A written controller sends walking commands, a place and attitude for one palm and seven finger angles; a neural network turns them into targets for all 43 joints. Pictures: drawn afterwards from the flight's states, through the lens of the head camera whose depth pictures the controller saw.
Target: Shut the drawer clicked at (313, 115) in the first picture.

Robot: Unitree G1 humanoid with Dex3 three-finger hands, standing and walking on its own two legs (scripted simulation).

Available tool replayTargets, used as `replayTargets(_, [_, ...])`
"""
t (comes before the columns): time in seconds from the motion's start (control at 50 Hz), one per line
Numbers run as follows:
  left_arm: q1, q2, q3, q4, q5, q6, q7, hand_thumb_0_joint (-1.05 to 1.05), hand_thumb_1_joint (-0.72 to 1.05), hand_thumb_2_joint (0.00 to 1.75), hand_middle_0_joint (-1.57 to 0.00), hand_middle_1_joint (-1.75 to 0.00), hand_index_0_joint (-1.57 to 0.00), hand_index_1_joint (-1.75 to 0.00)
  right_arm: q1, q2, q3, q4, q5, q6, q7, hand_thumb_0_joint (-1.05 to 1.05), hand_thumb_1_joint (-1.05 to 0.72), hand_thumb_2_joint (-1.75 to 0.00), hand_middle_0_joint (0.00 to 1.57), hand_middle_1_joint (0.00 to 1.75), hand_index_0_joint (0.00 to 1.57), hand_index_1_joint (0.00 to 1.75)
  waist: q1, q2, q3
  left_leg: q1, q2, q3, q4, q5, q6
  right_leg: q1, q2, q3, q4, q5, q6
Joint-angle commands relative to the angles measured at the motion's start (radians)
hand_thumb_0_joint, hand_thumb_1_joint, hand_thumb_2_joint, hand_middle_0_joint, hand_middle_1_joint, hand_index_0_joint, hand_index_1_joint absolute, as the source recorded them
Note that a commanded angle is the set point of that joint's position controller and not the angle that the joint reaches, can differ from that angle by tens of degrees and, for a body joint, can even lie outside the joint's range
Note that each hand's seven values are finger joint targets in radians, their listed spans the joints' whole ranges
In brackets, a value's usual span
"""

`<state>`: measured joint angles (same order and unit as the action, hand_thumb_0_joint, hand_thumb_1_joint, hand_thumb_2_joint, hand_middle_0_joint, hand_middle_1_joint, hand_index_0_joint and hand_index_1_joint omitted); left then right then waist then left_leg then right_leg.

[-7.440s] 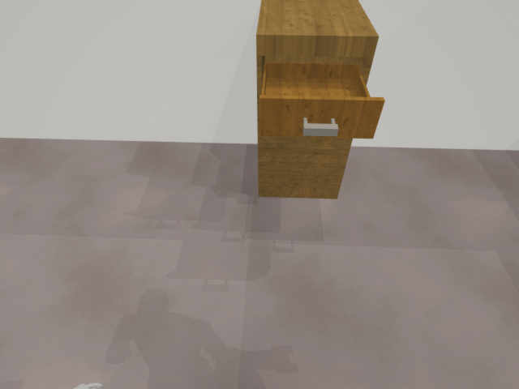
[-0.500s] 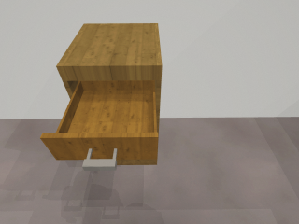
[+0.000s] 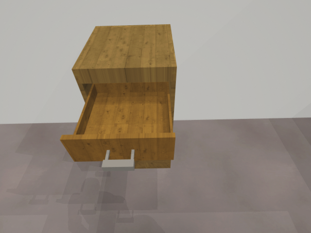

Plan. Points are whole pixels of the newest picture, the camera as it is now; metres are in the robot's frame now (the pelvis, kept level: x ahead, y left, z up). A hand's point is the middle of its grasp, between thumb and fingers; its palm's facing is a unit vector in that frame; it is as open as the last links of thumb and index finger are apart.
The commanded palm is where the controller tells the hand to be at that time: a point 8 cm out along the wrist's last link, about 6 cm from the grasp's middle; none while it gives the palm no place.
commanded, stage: look again from close up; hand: left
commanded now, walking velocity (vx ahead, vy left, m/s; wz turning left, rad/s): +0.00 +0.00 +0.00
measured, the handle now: (119, 158) +0.37 +0.15 -0.08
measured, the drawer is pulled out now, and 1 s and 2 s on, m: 0.30 0.30 0.30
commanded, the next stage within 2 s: raise the hand and make a fist in 0.60 s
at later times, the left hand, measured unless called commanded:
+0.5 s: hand out of the picture +0.03 +0.15 -0.16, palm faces +0.02 -0.98 -0.20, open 7.3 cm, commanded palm none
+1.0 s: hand (116, 189) +0.23 +0.12 +0.00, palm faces +0.03 -1.00 +0.04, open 6.5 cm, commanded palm +0.14 +0.19 -0.05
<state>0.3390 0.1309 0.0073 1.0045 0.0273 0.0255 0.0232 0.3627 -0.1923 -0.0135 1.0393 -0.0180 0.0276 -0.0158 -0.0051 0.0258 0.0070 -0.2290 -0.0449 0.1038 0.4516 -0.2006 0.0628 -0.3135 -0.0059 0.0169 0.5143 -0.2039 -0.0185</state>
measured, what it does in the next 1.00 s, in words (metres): shifts its weight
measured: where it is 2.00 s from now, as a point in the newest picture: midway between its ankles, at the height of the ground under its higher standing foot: outside the picture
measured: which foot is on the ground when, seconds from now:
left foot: down 0.00-1.00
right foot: down 0.00-1.00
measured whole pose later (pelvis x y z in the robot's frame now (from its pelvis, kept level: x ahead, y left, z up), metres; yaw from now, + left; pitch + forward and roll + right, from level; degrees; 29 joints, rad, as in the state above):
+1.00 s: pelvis +0.05 -0.02 -0.04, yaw +3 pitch +10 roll +1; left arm 0.51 0.09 0.01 0.05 -0.19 -0.54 -0.19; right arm 0.17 -0.27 -0.09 0.61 0.00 -0.28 0.02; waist -0.03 -0.02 -0.15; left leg -0.60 -0.02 0.05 0.89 -0.46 0.03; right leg -0.65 0.01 -0.04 0.91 -0.43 -0.05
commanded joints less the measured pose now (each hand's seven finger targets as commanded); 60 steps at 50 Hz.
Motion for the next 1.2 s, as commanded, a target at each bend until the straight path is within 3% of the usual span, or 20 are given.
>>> replayTargets(0.0, [0.039, 0.105, 0.021, -0.03, -0.006, -0.03, 0.009, 0.0, 0.9, 0.9, -0.2, -0.3, -0.2, -0.3, -0.018, -0.089, -0.011, -0.054, -0.002, -0.034, -0.003, 0.0, -0.9, -0.9, 0.2, 0.3, 0.2, 0.3, 0.014, -0.011, 0.095, -0.132, 0.146, -0.222, -0.213, -0.338, -0.005, 0.025, -0.052, 0.105, -0.121, -0.206, -0.035])
replayTargets(0.22, [0.024, 0.093, 0.009, 0.004, -0.012, -0.041, 0.011, 0.0, 0.9, 0.9, -0.2, -0.3, -0.2, -0.3, 0.048, -0.058, 0.004, 0.0, 0.002, -0.044, -0.007, 0.0, -0.9, -0.9, 0.2, 0.3, 0.2, 0.3, -0.006, -0.036, 0.097, -0.078, 0.135, -0.195, -0.183, -0.245, -0.012, 0.004, -0.068, 0.13, -0.175, -0.205, -0.04])
replayTargets(0.6, [0.02, 0.09, -0.007, 0.067, -0.02, -0.055, 0.018, 0.0, 0.9, 0.9, -0.2, -0.3, -0.2, -0.3, 0.028, -0.046, 0.019, 0.063, 0.01, -0.066, -0.024, 0.0, -0.9, -0.9, 0.2, 0.3, 0.2, 0.3, -0.01, -0.02, 0.015, 0.087, 0.155, -0.143, -0.12, 0.148, -0.023, 0.118, -0.083, 0.096, -0.133, 0.206, -0.039])
replayTargets(0.66, [0.019, 0.092, -0.008, 0.071, -0.02, -0.053, 0.019, 0.0, 0.9, 0.9, -0.2, -0.3, -0.2, -0.3, 0.018, -0.047, 0.018, 0.068, 0.01, -0.065, -0.025, 0.0, -0.9, -0.9, 0.2, 0.3, 0.2, 0.3, -0.006, -0.026, 0.04, 0.086, 0.157, -0.14, -0.121, 0.15, -0.023, 0.115, -0.085, 0.093, -0.139, 0.21, -0.039])
replayTargets(0.68, [0.104, 0.134, 0.003, 0.114, -0.009, -0.07, 0.058, 0.0, 0.9, 0.9, -0.2, -0.3, -0.2, -0.3, -0.114, -0.08, 0.006, -0.005, 0.02, -0.065, -0.012, 0.0, -0.9, -0.9, 0.2, 0.3, 0.2, 0.3, 0.052, -0.147, 0.084, -0.029, 0.176, -0.092, 0.077, 0.094, -0.052, 0.123, -0.143, 0.116, -0.136, 0.48, 0.013])
replayTargets(0.7, [-0.644, 0.338, 0.091, -1.413, -0.231, -0.281, 0.039, 0.0, 0.9, 0.9, -0.22, -0.32, -0.22, -0.32, -0.094, -0.252, -0.017, -0.382, 0.065, -0.204, -0.059, 0.0, -0.9, -0.9, 0.2, 0.3, 0.2, 0.3, -0.087, 0.039, -0.426, 0.209, 0.036, -0.117, -0.054, 0.13, -0.028, 0.203, -0.049, 0.084, -0.065, 0.273, -0.006])
replayTargets(0.72, [-0.245, 0.265, 0.096, -1.197, -0.148, -0.236, 0.085, 0.0, 0.9, 0.9, -0.24, -0.34, -0.24, -0.34, -0.207, -0.163, -0.001, -0.332, 0.047, -0.289, -0.092, 0.0, -0.9, -0.9, 0.2, 0.3, 0.2, 0.3, 0.016, 0.213, -0.385, 0.202, 0.055, -0.085, -0.049, 0.219, -0.029, 0.191, 0.003, 0.028, -0.028, 0.126, -0.039])
replayTargets(0.74, [0.062, 0.053, -0.053, -1.035, -0.168, -0.105, 0.114, 0.0, 0.9, 0.9, -0.26, -0.37, -0.26, -0.37, -0.191, -0.145, -0.008, -0.335, 0.053, -0.326, -0.075, 0.0, -0.9, -0.9, 0.2, 0.3, 0.2, 0.3, -0.014, 0.225, -0.221, 0.1, 0.074, -0.121, -0.058, 0.188, -0.076, 0.068, -0.005, -0.05, -0.019, 0.014, -0.028])
replayTargets(0.76, [0.025, -0.026, -0.088, -1.033, -0.195, -0.101, 0.101, 0.0, 0.9, 0.9, -0.28, -0.39, -0.28, -0.39, -0.16, -0.156, 0.003, -0.311, 0.06, -0.338, -0.071, 0.0, -0.9, -0.9, 0.2, 0.3, 0.2, 0.3, -0.044, 0.068, -0.063, 0.022, 0.073, -0.135, -0.028, 0.107, -0.061, -0.009, -0.001, -0.082, -0.017, 0.004, -0.012])
replayTargets(0.78, [0.004, 0.001, -0.063, -1.049, -0.204, -0.147, 0.085, 0.0, 0.9, 0.9, -0.3, -0.41, -0.3, -0.41, -0.176, -0.176, -0.018, -0.368, 0.048, -0.36, -0.063, 0.0, -0.9, -0.9, 0.2, 0.3, 0.2, 0.3, -0.058, -0.024, 0.024, -0.049, 0.062, -0.157, 0.021, 0.04, -0.043, -0.078, 0.001, -0.086, -0.025, -0.028, -0.007])
replayTargets(0.8, [0.068, 0.014, -0.031, -1.001, -0.204, -0.2, 0.06, 0.0, 0.9, 0.9, -0.32, -0.43, -0.32, -0.43, -0.17, -0.191, -0.037, -0.389, 0.032, -0.372, -0.05, 0.0, -0.9, -0.9, 0.2, 0.3, 0.2, 0.3, -0.064, -0.135, 0.013, -0.104, 0.054, -0.155, 0.079, -0.006, -0.039, -0.139, 0.004, -0.1, -0.007, -0.073, -0.003])
replayTargets(0.82, [0.211, -0.027, -0.03, -0.936, -0.218, -0.26, 0.018, 0.0, 0.9, 0.9, -0.34, -0.45, -0.34, -0.45, -0.184, -0.182, -0.046, -0.423, 0.022, -0.379, -0.037, 0.0, -0.9, -0.9, 0.2, 0.3, 0.2, 0.3, -0.028, -0.212, -0.004, -0.172, 0.051, -0.15, 0.134, -0.016, -0.042, -0.178, 0.008, -0.113, 0.043, -0.093, -0.001])
replayTargets(0.84, [0.377, -0.045, -0.01, -0.895, -0.229, -0.325, -0.031, 0.0, 0.9, 0.9, -0.36, -0.47, -0.36, -0.47, -0.208, -0.173, -0.058, -0.463, 0.025, -0.384, -0.017, 0.0, -0.9, -0.9, 0.2, 0.3, 0.2, 0.3, 0.023, -0.205, -0.055, -0.216, 0.041, -0.129, 0.184, 0.012, -0.054, -0.169, 0.005, -0.111, 0.097, -0.065, -0.011])
replayTargets(0.88, [0.486, -0.067, -0.009, -0.922, -0.254, -0.482, -0.149, 0.0, 0.9, 0.9, -0.4, -0.52, -0.4, -0.52, -0.234, -0.161, -0.072, -0.522, 0.023, -0.378, 0.019, 0.0, -0.9, -0.9, 0.2, 0.3, 0.2, 0.3, 0.056, -0.259, -0.123, -0.344, 0.03, -0.109, 0.293, 0.033, -0.072, -0.199, 0.009, -0.109, 0.235, 0.03, -0.013])
replayTargets(0.94, [0.517, 0.064, 0.101, -0.942, -0.215, -0.681, -0.266, 0.0, 0.9, 0.9, -0.46, -0.58, -0.46, -0.58, -0.277, -0.164, -0.106, -0.584, 0.019, -0.354, 0.063, 0.0, -0.9, -0.9, 0.2, 0.3, 0.2, 0.3, 0.072, -0.104, -0.188, -0.455, 0.017, -0.089, 0.437, 0.042, -0.081, -0.259, -0.005, -0.067, 0.389, 0.132, -0.028])
replayTargets(1.0, [0.464, 0.076, 0.096, -1.134, -0.206, -0.625, -0.264, 0.0, 0.9, 0.9, -0.52, -0.65, -0.52, -0.65, -0.328, -0.152, -0.094, -0.693, 0.029, -0.295, 0.057, 0.0, -0.9, -0.9, 0.2, 0.3, 0.2, 0.3, 0.09, -0.041, -0.273, -0.541, -0.001, -0.068, 0.478, -0.004, -0.059, -0.275, 0.002, -0.043, 0.459, 0.065, -0.035])
replayTargets(1.02, [0.408, 0.083, 0.094, -1.217, -0.219, -0.606, -0.248, 0.0, 0.9, 0.9, -0.54, -0.67, -0.54, -0.67, -0.335, -0.144, -0.089, -0.721, 0.035, -0.28, 0.05, 0.0, -0.9, -0.9, 0.2, 0.3, 0.2, 0.3, 0.081, 0.002, -0.274, -0.573, -0.006, -0.065, 0.481, -0.09, -0.059, -0.306, -0.001, -0.027, 0.446, -0.057, -0.034])
replayTargets(1.08, [0.34, 0.089, 0.093, -1.4, -0.216, -0.615, -0.18, 0.0, 0.9, 0.9, -0.6, -0.73, -0.6, -0.73, -0.253, -0.126, -0.082, -0.735, 0.027, -0.265, 0.028, 0.0, -0.9, -0.9, 0.2, 0.3, 0.2, 0.3, 0.044, 0.069, -0.356, -0.513, 0.02, -0.109, 0.542, -0.021, -0.04, -0.361, 0.014, -0.016, 0.465, 0.004, -0.034])
replayTargets(1.14, [0.183, 0.064, 0.007, -1.532, -0.217, -0.664, -0.177, 0.0, 0.9, 0.9, -0.66, -0.8, -0.66, -0.8, -0.211, -0.134, -0.059, -0.73, 0.023, -0.275, 0.018, 0.0, -0.9, -0.9, 0.2, 0.3, 0.2, 0.3, -0.043, 0.033, -0.342, -0.533, 0.036, -0.135, 0.611, -0.046, -0.024, -0.432, 0.015, 0.007, 0.453, -0.018, -0.019])
replayTargets(1.18, [0.164, 0.054, -0.041, -1.486, -0.22, -0.673, -0.22, 0.0, 0.9, 0.9, -0.7, -0.84, -0.7, -0.84, -0.209, -0.141, -0.049, -0.711, 0.024, -0.298, 0.01, 0.0, -0.9, -0.9, 0.2, 0.3, 0.2, 0.3, -0.067, 0.01, -0.315, -0.577, 0.042, -0.147, 0.64, -0.105, -0.019, -0.466, 0.012, 0.017, 0.438, -0.097, -0.015])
